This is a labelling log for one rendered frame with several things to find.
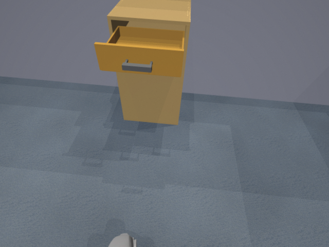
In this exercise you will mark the cabinet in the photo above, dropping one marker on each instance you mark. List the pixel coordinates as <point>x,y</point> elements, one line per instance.
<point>151,98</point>

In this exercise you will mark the robot left thigh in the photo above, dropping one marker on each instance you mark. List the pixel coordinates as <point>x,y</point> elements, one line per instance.
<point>123,241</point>

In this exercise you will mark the handle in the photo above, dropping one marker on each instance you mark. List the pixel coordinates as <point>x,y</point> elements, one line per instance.
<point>137,67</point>

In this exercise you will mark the drawer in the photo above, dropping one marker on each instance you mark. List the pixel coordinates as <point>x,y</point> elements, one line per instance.
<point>143,45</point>

